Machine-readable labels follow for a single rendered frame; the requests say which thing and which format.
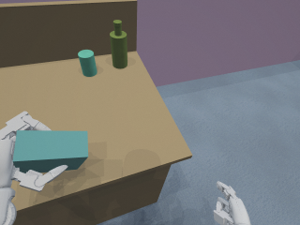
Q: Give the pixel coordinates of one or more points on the sponge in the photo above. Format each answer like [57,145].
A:
[43,150]

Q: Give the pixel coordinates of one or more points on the right robot hand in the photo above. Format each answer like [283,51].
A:
[234,212]

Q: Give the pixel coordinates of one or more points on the robot left forearm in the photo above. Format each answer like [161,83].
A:
[8,211]

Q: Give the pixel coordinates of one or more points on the left robot hand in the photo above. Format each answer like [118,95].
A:
[32,180]

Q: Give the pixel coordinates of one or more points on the table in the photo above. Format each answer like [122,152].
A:
[132,137]

